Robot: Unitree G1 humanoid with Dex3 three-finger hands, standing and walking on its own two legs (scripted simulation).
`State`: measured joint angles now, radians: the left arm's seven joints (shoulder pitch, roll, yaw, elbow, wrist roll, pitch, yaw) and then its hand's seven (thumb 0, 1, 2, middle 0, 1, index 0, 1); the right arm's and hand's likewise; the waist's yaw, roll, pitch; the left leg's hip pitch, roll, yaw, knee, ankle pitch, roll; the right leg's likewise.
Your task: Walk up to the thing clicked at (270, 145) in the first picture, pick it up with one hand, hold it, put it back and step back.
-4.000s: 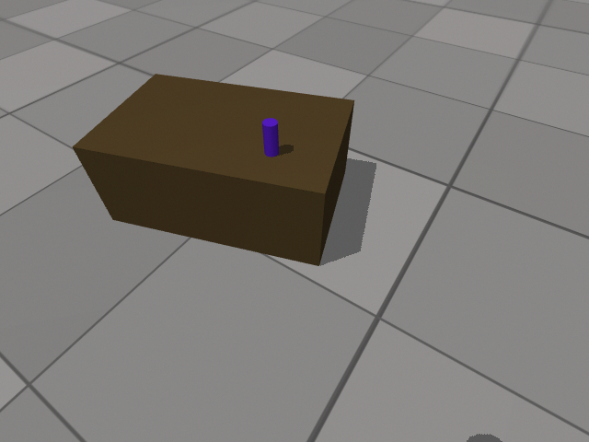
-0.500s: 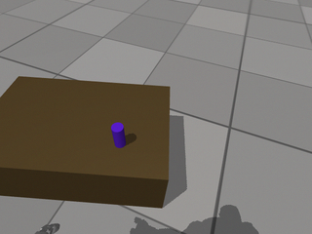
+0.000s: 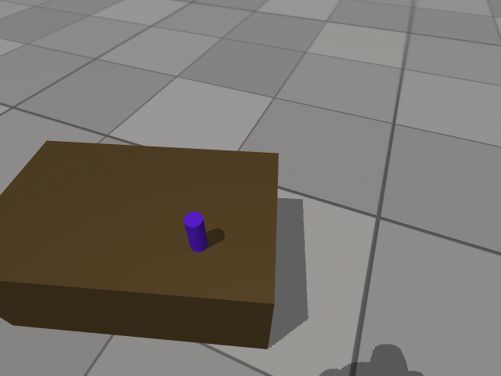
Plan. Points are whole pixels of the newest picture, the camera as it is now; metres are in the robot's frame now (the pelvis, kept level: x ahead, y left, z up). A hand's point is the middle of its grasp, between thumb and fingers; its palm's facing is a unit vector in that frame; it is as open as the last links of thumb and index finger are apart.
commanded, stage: walk up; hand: left
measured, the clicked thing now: (196, 232) +0.57 +0.19 -0.29
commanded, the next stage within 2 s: stand in 1.08 s
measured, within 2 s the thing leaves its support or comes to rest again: neither
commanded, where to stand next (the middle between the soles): +0.08 -0.01 m, yaw -1 degrees
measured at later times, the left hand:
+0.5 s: hand out of the picture +0.10 +0.26 -0.15, palm faces +0.02 -0.95 -0.31, open 7.4 cm
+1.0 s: hand out of the picture +0.10 +0.25 -0.15, palm faces +0.03 -0.95 -0.32, open 7.4 cm
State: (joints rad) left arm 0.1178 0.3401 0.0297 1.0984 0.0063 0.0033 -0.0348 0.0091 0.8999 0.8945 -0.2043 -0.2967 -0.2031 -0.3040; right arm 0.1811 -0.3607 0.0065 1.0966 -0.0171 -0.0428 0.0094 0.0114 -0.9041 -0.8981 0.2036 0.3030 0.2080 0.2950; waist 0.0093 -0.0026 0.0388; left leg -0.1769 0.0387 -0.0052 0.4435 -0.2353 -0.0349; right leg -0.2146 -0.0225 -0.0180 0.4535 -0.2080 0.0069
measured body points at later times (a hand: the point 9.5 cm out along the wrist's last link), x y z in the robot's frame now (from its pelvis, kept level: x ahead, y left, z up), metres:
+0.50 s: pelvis +0.02 +0.01 +0.01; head +0.03 +0.01 +0.46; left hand +0.10 +0.31 -0.13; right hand +0.11 -0.30 -0.12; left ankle +0.00 +0.14 -0.74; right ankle +0.02 -0.12 -0.74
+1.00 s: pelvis +0.02 +0.00 +0.01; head +0.02 +0.00 +0.46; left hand +0.10 +0.30 -0.13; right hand +0.10 -0.30 -0.12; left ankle +0.00 +0.14 -0.74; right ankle +0.02 -0.12 -0.74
